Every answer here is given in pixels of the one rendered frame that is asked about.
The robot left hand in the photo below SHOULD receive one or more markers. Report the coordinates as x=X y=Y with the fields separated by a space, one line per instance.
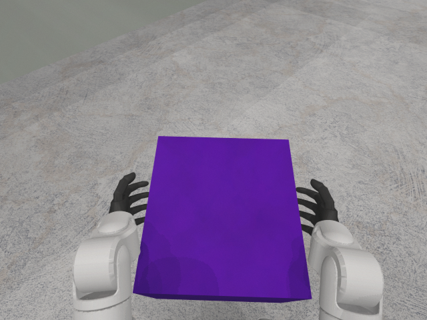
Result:
x=122 y=201

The robot right hand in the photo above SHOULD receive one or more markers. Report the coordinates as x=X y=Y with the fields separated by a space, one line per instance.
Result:
x=324 y=209

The carton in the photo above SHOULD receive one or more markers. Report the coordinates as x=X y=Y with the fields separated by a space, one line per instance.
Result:
x=222 y=223

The right robot forearm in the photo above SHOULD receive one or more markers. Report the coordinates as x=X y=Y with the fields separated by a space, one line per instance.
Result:
x=351 y=279

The left robot forearm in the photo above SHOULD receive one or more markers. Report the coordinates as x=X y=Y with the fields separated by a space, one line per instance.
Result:
x=101 y=270

